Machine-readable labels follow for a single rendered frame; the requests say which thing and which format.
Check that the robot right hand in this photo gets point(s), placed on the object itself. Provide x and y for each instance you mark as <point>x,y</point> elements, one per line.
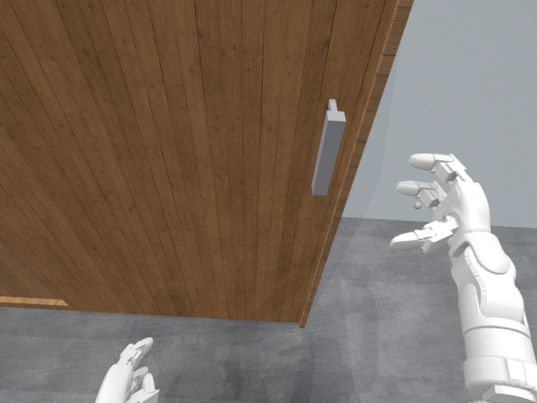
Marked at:
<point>466,204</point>

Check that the wardrobe door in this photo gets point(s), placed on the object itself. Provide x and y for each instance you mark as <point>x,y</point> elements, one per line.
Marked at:
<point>157,156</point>
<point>18,278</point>

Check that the handle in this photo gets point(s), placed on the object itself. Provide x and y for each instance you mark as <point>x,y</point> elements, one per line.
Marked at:
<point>333,129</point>

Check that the robot left hand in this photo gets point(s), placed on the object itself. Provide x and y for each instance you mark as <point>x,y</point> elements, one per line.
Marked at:
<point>120,382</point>

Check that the right robot forearm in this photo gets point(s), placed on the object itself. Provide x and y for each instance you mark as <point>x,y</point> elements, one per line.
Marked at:
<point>500,365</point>

